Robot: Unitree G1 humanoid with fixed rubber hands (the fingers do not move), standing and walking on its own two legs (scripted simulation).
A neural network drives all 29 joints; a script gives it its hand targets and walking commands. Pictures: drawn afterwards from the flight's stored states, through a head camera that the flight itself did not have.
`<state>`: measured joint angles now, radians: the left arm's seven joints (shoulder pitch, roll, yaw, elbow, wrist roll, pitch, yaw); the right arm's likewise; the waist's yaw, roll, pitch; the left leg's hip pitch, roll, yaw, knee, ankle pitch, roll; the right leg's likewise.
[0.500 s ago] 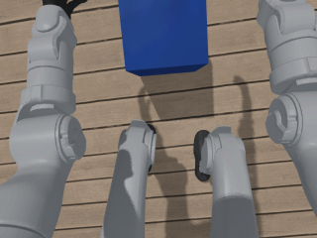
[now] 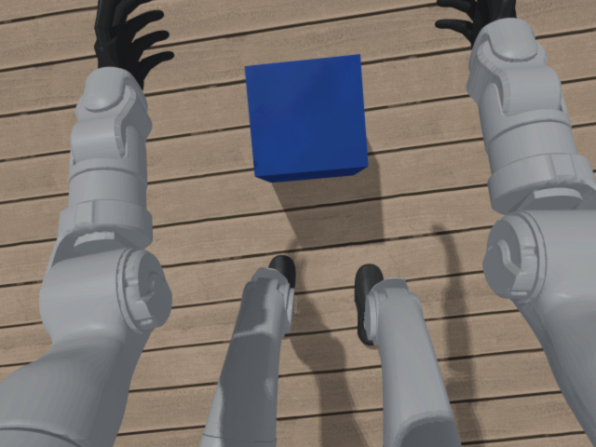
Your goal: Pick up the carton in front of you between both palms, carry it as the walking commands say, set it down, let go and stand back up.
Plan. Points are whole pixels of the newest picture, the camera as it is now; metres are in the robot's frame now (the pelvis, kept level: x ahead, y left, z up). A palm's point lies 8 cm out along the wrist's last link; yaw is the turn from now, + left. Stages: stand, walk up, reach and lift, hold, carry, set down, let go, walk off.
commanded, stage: let go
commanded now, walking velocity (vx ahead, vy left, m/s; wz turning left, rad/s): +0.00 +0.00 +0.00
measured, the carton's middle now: (307, 129) +0.52 +0.06 -0.49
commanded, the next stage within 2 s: stand in 1.38 s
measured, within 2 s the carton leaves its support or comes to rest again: neither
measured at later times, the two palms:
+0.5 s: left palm (39, 177) +0.37 +0.27 +0.01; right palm (580, 156) +0.41 -0.17 +0.00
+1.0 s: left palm (26, 385) +0.24 +0.21 +0.09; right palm out of the picture +0.26 -0.25 +0.09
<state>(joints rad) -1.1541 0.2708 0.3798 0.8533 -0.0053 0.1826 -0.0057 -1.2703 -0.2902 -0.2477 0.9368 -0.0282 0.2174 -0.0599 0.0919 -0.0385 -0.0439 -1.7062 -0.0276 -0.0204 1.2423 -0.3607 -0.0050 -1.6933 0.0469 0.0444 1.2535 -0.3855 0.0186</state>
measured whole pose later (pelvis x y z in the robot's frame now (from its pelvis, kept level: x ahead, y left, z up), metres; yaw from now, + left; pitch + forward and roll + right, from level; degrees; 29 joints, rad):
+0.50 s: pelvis +0.06 +0.01 +0.11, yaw +0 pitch +31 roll -1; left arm -0.38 0.23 0.21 0.61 0.03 0.06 -0.12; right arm -0.43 -0.12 -0.20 0.59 -0.10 0.09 -0.06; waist 0.07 0.00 -0.05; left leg -1.02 -0.03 -0.02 0.76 -0.28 0.02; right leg -1.00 0.02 0.06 0.76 -0.30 0.02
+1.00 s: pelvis +0.09 -0.02 +0.16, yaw +1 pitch +1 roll +1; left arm 0.23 0.21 0.05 0.43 0.01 0.05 -0.09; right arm 0.21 -0.20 -0.05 0.44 -0.02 0.05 0.04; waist 0.00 0.00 0.08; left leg -0.20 -0.01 -0.05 0.40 -0.23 -0.02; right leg -0.20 0.04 0.04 0.44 -0.27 -0.03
